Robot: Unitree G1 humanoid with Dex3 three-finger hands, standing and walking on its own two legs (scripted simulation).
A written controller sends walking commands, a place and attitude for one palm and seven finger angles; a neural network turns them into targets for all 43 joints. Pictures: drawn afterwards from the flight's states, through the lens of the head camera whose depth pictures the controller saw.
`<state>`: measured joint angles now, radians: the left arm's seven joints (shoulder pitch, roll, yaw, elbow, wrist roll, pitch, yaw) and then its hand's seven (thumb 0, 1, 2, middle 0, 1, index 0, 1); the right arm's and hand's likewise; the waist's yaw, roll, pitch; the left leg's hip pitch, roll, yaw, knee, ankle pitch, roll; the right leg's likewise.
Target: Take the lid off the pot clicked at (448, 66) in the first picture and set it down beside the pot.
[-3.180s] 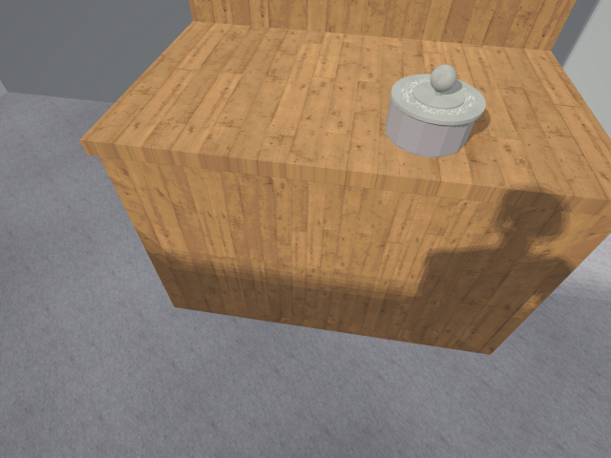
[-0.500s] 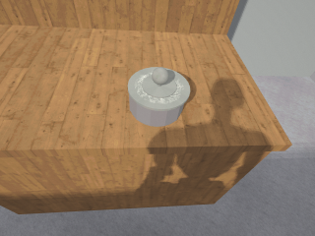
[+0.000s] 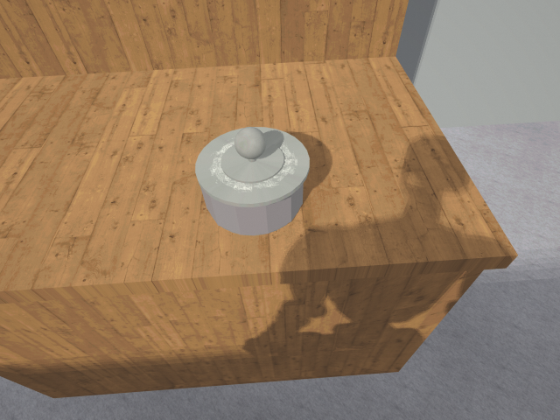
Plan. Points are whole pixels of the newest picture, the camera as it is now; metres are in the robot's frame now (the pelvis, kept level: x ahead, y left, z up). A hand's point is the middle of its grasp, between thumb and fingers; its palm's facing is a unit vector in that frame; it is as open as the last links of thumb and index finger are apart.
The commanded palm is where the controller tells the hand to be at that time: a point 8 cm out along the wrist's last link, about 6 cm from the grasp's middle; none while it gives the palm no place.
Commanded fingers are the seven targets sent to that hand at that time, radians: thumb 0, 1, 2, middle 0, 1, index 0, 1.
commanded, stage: look again from close up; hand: left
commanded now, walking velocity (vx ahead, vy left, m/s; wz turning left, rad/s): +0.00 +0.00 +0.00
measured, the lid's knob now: (250, 143) +0.49 +0.07 +0.14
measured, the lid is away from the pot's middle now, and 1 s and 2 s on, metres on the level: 0.00 0.00 0.00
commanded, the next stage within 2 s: shuffle to correct the standing spot in 1.36 s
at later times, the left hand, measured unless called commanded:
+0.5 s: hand out of the picture +0.00 +0.18 -0.17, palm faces +0.02 -0.98 -0.21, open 7.4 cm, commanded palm none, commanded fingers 0.00 0.90 0.90 -0.20 -0.30 -0.20 -0.30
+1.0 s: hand out of the picture -0.01 +0.20 -0.17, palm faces +0.01 -0.98 -0.19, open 7.4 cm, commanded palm none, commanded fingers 0.00 0.90 0.90 -0.20 -0.30 -0.20 -0.30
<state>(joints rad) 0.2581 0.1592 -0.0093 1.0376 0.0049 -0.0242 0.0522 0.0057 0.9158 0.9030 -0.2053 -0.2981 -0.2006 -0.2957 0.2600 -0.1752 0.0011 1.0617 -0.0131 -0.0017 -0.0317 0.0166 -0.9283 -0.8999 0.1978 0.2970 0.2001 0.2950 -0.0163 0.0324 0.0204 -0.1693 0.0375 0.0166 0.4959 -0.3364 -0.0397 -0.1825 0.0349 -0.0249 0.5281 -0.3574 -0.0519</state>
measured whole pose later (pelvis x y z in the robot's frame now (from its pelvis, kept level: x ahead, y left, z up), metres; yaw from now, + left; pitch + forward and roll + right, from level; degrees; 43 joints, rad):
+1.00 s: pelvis -0.01 +0.03 +0.01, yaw -1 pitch +0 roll +0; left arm 0.29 0.16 -0.01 1.08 0.01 -0.01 0.05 0.00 0.90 0.90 -0.20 -0.30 -0.20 -0.30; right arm 0.29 -0.11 0.01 1.13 -0.01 -0.01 -0.04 0.01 -0.92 -0.90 0.20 0.30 0.20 0.30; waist 0.00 -0.02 0.06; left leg -0.14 0.01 0.04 0.44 -0.30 0.00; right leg -0.15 0.01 -0.01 0.45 -0.30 -0.02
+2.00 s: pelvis +0.00 +0.01 +0.00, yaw +3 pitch +1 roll -1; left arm 0.37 0.14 0.02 1.05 0.02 0.02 0.04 0.00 0.90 0.90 -0.20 -0.30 -0.20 -0.30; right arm 0.28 -0.10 -0.03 1.10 -0.02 0.01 -0.05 0.01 -0.92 -0.90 0.20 0.30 0.20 0.30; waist 0.00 -0.03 0.06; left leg -0.24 0.04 -0.05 0.60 -0.38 -0.03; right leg -0.19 0.03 -0.09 0.54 -0.37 -0.04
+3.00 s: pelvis +0.02 -0.11 +0.00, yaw +2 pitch +1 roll -2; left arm 0.18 0.23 0.03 0.94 0.01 0.05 0.01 0.01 0.90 0.90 -0.20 -0.30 -0.20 -0.30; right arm 0.21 -0.17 -0.05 0.97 -0.03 0.02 -0.03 0.01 -0.92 -0.90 0.20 0.30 0.20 0.30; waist -0.01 -0.03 0.14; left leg -0.29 0.09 0.09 0.56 -0.28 0.00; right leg -0.30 -0.06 -0.02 0.63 -0.37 0.04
